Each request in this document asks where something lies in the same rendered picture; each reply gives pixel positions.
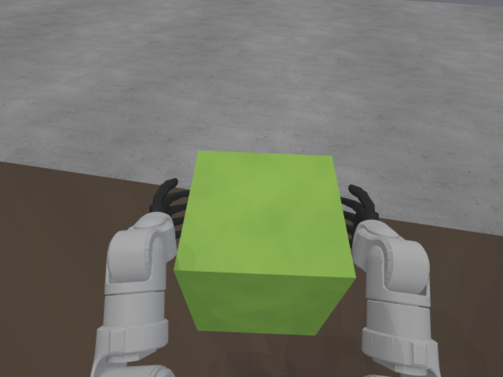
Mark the left robot hand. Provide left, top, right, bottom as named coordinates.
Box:
left=149, top=178, right=190, bottom=239

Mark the carton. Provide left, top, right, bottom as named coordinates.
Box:
left=174, top=151, right=356, bottom=335

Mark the left robot forearm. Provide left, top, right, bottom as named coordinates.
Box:
left=90, top=212, right=178, bottom=377

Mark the right robot hand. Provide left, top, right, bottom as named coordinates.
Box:
left=340, top=185, right=379, bottom=249

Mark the right robot forearm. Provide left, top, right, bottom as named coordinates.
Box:
left=352, top=220, right=441, bottom=377

